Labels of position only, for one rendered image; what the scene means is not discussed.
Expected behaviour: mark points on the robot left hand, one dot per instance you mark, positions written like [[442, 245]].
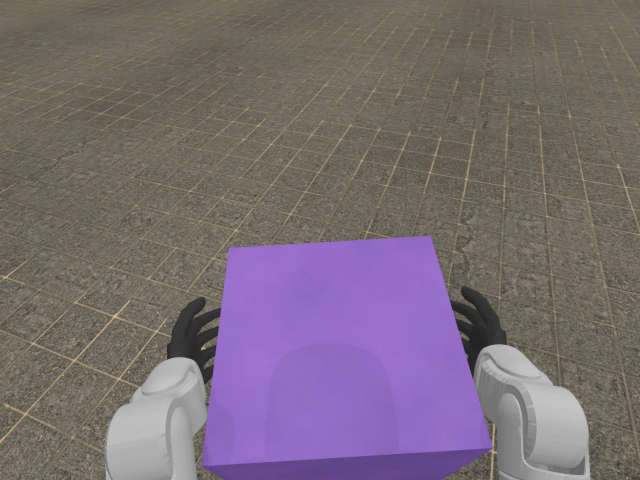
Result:
[[185, 341]]

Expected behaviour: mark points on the robot left forearm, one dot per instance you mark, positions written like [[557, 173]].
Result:
[[152, 437]]

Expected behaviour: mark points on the robot right forearm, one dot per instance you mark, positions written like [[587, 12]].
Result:
[[542, 431]]

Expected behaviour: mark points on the carton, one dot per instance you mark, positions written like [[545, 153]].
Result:
[[340, 361]]

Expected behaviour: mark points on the robot right hand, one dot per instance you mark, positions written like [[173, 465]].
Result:
[[485, 330]]

